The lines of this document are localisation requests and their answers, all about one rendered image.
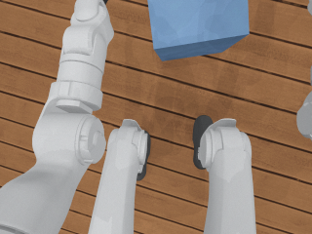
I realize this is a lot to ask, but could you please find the robot right upper arm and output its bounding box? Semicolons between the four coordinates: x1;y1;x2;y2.
296;91;312;141

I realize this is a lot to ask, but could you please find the carton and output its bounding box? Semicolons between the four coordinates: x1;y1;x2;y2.
147;0;250;61

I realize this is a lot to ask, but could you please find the robot right foot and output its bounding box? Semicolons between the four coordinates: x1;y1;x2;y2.
192;115;214;170

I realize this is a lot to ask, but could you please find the left robot forearm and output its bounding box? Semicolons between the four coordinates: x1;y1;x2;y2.
32;0;114;150

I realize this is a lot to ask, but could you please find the robot left shin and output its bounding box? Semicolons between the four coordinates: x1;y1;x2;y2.
106;119;143;174

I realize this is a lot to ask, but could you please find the robot left upper arm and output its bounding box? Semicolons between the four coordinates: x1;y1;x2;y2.
0;112;106;234

